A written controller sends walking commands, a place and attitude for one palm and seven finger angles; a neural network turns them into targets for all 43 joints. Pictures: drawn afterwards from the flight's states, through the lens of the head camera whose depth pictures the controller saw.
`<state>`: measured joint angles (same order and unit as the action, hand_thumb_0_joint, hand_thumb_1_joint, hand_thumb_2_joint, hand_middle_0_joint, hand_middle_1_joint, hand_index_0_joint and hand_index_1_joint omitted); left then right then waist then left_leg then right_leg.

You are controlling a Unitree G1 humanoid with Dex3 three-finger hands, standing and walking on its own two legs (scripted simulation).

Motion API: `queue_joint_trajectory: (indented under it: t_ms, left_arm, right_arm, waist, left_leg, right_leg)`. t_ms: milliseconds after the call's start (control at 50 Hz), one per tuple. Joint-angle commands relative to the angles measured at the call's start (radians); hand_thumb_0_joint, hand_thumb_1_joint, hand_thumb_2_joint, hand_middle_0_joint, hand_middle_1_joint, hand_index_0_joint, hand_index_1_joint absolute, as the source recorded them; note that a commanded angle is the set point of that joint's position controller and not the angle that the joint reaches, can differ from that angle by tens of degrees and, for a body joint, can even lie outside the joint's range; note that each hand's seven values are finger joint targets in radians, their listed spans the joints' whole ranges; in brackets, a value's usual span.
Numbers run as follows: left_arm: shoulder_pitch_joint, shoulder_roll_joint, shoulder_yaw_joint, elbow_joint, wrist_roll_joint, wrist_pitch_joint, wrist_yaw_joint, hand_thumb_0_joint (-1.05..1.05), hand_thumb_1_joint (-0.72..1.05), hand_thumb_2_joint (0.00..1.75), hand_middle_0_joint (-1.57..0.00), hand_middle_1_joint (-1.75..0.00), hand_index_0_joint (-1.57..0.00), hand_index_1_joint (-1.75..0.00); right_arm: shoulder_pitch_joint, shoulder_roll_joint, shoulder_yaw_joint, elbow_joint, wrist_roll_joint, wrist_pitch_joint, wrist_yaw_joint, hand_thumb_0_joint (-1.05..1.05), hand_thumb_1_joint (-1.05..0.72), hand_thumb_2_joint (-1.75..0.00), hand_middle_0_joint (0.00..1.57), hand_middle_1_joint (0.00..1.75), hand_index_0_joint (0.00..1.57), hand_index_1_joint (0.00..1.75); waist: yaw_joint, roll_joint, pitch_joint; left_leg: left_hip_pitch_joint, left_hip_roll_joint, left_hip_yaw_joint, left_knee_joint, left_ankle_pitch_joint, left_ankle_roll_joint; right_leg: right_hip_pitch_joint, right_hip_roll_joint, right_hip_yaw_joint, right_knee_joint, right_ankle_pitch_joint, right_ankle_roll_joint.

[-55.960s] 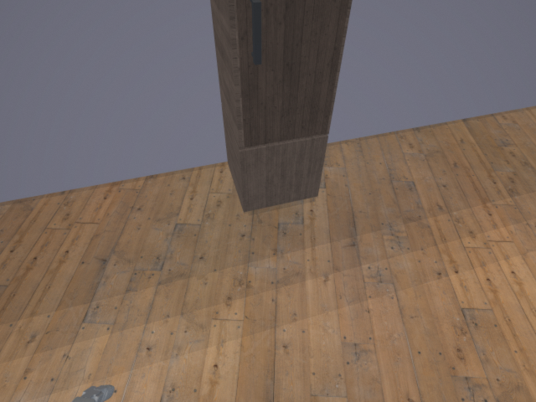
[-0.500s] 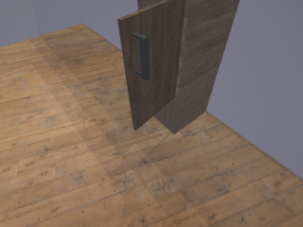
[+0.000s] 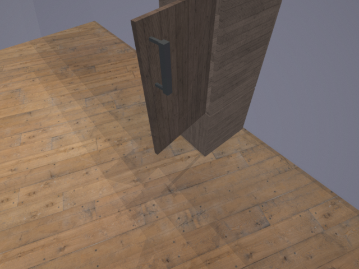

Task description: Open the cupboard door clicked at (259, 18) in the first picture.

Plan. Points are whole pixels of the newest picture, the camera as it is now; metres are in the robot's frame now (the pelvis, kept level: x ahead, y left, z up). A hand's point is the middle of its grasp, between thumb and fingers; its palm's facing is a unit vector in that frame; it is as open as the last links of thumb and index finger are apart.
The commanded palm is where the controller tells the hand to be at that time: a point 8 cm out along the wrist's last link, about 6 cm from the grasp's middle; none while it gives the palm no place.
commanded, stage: look to check the result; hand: left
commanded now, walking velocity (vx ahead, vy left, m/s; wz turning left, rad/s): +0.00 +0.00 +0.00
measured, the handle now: (160, 67) +0.65 +0.09 +0.10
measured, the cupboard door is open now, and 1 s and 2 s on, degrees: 98 98 98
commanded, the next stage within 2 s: stand and wait in 0.26 s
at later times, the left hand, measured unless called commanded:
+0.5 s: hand out of the picture +0.06 +0.20 -0.16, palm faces +0.00 -0.96 -0.27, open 7.3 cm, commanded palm none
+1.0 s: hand out of the picture +0.07 +0.21 -0.16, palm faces -0.01 -0.96 -0.29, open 7.3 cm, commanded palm none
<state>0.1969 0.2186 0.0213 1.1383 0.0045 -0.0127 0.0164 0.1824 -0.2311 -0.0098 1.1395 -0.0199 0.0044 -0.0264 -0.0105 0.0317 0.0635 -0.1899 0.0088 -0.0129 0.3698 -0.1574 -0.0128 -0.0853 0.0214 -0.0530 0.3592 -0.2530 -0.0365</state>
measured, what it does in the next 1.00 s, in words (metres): stands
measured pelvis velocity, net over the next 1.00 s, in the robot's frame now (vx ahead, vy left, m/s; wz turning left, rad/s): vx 0.01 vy -0.01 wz -0.01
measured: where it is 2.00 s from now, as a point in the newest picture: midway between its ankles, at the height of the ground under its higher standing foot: outside the picture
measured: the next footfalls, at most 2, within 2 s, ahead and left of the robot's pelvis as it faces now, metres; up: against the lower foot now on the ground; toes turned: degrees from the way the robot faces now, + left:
none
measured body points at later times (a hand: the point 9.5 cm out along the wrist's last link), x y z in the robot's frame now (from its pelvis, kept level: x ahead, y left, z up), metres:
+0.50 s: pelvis +0.01 -0.01 +0.00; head +0.03 -0.02 +0.45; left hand +0.06 +0.25 -0.14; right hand +0.05 -0.28 -0.15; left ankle +0.03 +0.13 -0.75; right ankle -0.04 -0.09 -0.75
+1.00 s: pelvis +0.01 -0.01 +0.00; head +0.03 -0.02 +0.45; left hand +0.07 +0.26 -0.14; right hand +0.06 -0.28 -0.15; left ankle +0.03 +0.13 -0.75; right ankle -0.04 -0.09 -0.75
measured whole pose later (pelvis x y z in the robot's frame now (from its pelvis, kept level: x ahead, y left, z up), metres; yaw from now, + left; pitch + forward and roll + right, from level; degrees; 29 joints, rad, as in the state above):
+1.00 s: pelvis +0.01 -0.01 +0.00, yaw -1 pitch -1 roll +0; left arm 0.16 0.25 0.02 1.13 0.00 -0.02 0.01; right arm 0.15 -0.27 -0.01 1.14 -0.02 0.00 -0.02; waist -0.01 0.02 0.06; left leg -0.15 0.02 0.00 0.33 -0.16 -0.03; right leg -0.04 0.03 -0.04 0.31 -0.25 -0.05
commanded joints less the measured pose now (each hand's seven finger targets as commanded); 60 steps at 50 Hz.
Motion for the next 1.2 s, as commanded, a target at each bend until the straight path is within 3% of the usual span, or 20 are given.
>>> queue_joint_trajectory:
  t_ms: [0,160,800,980,1180]
  left_arm:
    - [0.020,0.164,0.026,-0.040,0.001,-0.016,0.013,0.00,0.90,0.90,-0.20,-0.30,-0.20,-0.30]
    - [0.008,0.178,0.025,-0.040,0.001,-0.016,0.012,0.00,0.90,0.90,-0.20,-0.30,-0.20,-0.30]
    - [-0.021,0.214,0.029,-0.051,-0.001,-0.022,0.011,0.00,0.90,0.90,-0.20,-0.30,-0.20,-0.30]
    - [-0.027,0.218,0.027,-0.051,-0.001,-0.021,0.009,0.00,0.90,0.90,-0.20,-0.30,-0.20,-0.30]
    - [-0.027,0.224,0.027,-0.052,-0.001,-0.023,0.009,0.00,0.90,0.90,-0.20,-0.30,-0.20,-0.30]
  right_arm:
    - [0.009,-0.148,-0.022,-0.042,0.004,-0.012,-0.010,0.00,-0.90,-0.90,0.20,0.30,0.20,0.30]
    - [-0.011,-0.157,-0.023,-0.044,0.003,-0.010,-0.008,0.00,-0.90,-0.90,0.20,0.30,0.20,0.30]
    - [-0.028,-0.194,-0.024,-0.048,0.005,-0.015,-0.009,0.00,-0.90,-0.90,0.20,0.30,0.20,0.30]
    - [-0.035,-0.202,-0.025,-0.049,0.005,-0.015,-0.007,0.00,-0.90,-0.90,0.20,0.30,0.20,0.30]
    - [-0.040,-0.208,-0.026,-0.052,0.005,-0.016,-0.007,0.00,-0.90,-0.90,0.20,0.30,0.20,0.30]
  waist:
    - [0.004,-0.045,-0.058]
    - [0.004,-0.038,-0.030]
    - [0.006,-0.037,-0.067]
    - [0.005,-0.033,-0.054]
    - [0.004,-0.038,-0.061]
  left_leg:
    - [0.074,0.097,-0.074,-0.026,0.177,0.038]
    - [0.075,0.097,-0.071,-0.035,0.162,0.034]
    - [0.103,0.105,-0.063,-0.040,0.209,0.030]
    - [0.105,0.107,-0.067,-0.051,0.183,0.029]
    - [0.117,0.107,-0.065,-0.049,0.199,0.029]
  right_leg:
    - [-0.030,-0.138,0.097,-0.072,0.220,-0.016]
    - [-0.041,-0.138,0.100,-0.087,0.212,-0.014]
    - [0.011,-0.144,0.108,-0.090,0.315,-0.011]
    - [-0.005,-0.142,0.112,-0.103,0.258,-0.011]
    - [-0.002,-0.145,0.113,-0.103,0.293,-0.009]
